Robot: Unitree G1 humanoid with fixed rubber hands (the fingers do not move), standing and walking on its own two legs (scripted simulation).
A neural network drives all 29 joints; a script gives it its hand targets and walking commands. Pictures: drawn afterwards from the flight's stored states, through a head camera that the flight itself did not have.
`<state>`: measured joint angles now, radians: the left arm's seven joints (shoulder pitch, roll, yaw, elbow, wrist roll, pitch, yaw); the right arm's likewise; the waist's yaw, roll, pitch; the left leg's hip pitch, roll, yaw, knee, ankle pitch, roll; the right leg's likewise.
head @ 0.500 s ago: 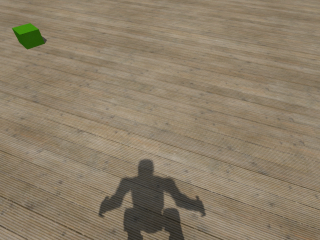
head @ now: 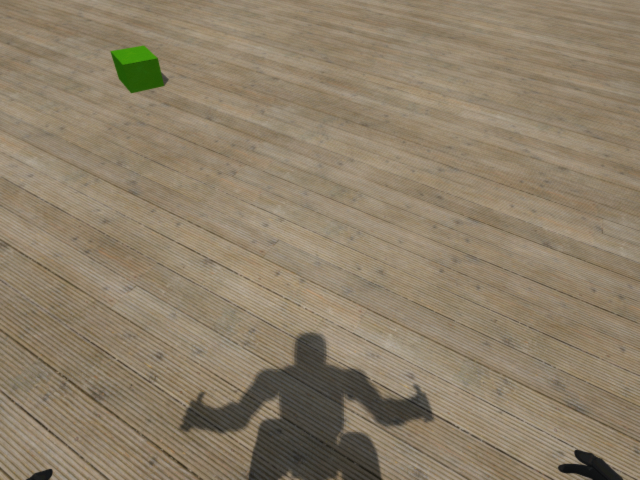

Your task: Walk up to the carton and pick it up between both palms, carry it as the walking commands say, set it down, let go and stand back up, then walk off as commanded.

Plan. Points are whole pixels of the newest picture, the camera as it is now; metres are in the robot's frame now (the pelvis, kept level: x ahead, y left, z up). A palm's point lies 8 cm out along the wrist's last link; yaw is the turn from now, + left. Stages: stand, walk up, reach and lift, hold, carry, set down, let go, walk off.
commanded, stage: walk up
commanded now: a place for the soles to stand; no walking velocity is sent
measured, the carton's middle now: (137, 68) +2.68 +1.25 -0.67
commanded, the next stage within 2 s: none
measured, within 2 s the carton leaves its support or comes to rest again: neither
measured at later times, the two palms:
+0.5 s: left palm out of the picture +0.24 +0.44 -0.06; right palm (472, 367) +0.34 -0.24 -0.11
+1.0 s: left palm (19, 277) +0.48 +0.56 -0.11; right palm (358, 205) +0.69 -0.07 -0.08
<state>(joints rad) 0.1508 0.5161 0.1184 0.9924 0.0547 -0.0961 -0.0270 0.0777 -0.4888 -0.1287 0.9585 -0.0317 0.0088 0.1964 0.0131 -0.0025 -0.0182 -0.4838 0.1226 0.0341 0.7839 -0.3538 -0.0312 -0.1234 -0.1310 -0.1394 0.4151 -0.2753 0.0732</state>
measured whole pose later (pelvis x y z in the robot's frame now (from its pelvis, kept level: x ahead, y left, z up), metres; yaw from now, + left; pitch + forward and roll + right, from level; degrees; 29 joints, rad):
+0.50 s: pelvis +0.20 +0.07 -0.01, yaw +10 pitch +1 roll -2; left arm 0.19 0.49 0.09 0.92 0.01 -0.12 -0.05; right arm 0.20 -0.48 -0.07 0.96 -0.04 -0.04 0.12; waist 0.01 0.09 -0.03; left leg -0.43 0.01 -0.04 1.07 -0.35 0.02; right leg -0.35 -0.04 -0.18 0.60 -0.25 -0.01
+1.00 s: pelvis +0.49 +0.23 -0.01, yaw +17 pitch +0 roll +3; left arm 0.19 0.47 0.01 0.96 -0.01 -0.11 -0.07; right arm 0.16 -0.45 -0.07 0.93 0.02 -0.09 0.08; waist 0.00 -0.09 0.05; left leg -0.21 -0.01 0.12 0.58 -0.36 0.01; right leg -0.55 -0.13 -0.05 0.90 -0.34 -0.01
